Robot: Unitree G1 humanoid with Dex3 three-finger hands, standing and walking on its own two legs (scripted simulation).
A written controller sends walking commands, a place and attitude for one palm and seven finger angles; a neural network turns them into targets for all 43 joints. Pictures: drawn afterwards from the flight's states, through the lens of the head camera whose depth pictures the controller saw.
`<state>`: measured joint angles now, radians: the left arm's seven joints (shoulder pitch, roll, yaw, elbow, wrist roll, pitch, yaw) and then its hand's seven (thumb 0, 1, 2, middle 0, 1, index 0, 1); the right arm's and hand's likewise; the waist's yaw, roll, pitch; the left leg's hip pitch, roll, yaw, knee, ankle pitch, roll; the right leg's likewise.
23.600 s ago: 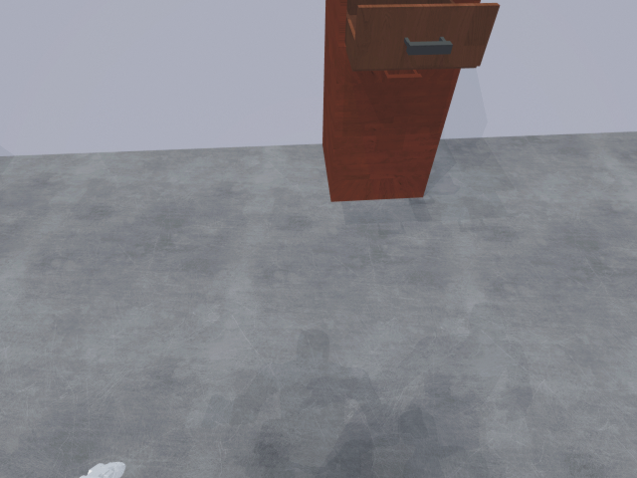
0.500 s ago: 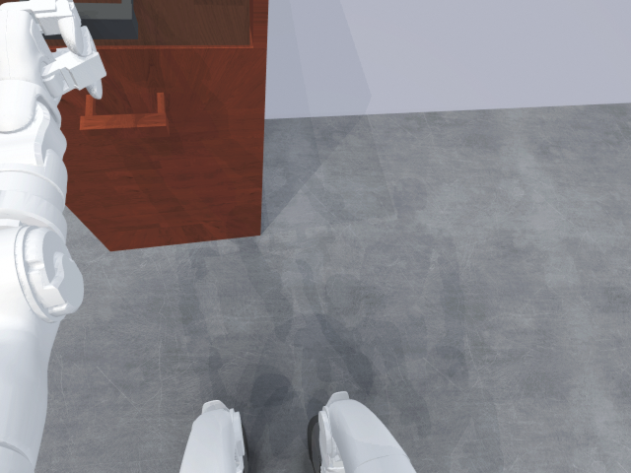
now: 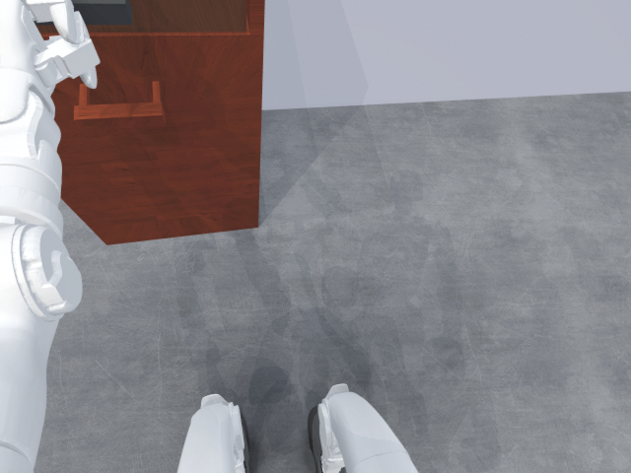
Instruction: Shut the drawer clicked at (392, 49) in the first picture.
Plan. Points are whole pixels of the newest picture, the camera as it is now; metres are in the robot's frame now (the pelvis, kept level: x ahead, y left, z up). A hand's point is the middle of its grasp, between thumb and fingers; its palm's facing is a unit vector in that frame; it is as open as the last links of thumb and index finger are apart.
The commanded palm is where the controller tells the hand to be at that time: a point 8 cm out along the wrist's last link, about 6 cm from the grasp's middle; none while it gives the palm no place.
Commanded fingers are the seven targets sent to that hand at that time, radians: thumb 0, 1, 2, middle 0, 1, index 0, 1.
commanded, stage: pull the fist back off the drawer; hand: left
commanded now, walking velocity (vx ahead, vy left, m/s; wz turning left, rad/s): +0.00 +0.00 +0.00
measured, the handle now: out of the picture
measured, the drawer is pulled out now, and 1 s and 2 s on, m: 0.00 0.00 0.00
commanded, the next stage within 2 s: draw the hand back to the body in 0.26 s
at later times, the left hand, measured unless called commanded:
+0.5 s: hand (82, 53) +0.55 +0.17 +0.12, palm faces +0.06 -1.00 -0.02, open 3.2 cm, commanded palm +0.49 +0.22 +0.13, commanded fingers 0.00 0.90 0.90 -1.40 -1.60 -1.40 -1.60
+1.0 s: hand out of the picture +0.37 +0.19 +0.18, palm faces +0.17 -0.97 -0.18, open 3.2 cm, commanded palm +0.33 +0.24 +0.19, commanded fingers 0.00 0.90 0.90 -1.40 -1.60 -1.40 -1.60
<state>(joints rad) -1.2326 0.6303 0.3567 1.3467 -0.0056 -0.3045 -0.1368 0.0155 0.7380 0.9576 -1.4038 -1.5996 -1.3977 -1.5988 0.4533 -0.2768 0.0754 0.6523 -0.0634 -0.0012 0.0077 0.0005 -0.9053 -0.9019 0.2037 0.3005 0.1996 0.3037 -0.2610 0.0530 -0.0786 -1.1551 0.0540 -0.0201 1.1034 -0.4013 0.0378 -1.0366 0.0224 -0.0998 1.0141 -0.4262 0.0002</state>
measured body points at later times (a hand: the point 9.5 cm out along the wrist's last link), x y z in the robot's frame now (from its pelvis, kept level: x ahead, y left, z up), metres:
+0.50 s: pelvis +0.05 +0.00 +0.03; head +0.17 +0.00 +0.46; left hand +0.55 +0.22 +0.12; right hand +0.04 -0.26 -0.09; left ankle +0.05 +0.09 -0.65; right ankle +0.02 -0.13 -0.65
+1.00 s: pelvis +0.05 -0.02 +0.07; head +0.06 -0.03 +0.52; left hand +0.36 +0.24 +0.19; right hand +0.25 -0.24 -0.01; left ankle +0.05 +0.09 -0.65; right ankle +0.02 -0.13 -0.65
